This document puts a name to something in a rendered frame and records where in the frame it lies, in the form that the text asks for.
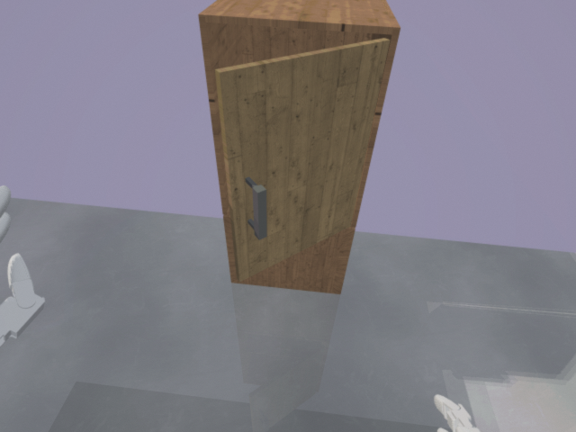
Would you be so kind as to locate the robot right hand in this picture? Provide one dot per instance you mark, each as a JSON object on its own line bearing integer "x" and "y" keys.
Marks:
{"x": 457, "y": 417}

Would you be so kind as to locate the handle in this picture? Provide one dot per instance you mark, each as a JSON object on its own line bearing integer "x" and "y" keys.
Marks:
{"x": 259, "y": 207}

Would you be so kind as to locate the robot left hand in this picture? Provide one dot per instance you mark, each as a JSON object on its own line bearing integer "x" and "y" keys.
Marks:
{"x": 17, "y": 312}

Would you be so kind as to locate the cupboard door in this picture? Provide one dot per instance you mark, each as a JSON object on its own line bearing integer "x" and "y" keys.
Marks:
{"x": 299, "y": 126}

